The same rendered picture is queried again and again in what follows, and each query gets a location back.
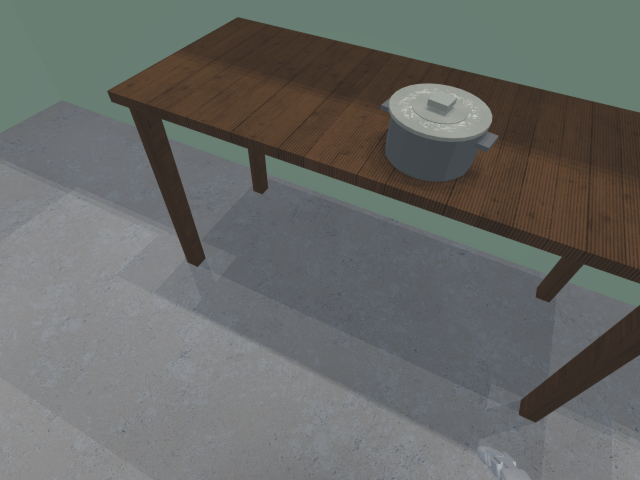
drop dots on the right robot hand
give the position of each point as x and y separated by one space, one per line
501 464

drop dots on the knob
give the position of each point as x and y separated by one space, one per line
442 101

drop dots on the lid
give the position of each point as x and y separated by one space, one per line
468 119

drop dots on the pot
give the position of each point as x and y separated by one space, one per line
431 160

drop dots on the table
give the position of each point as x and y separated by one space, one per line
563 175

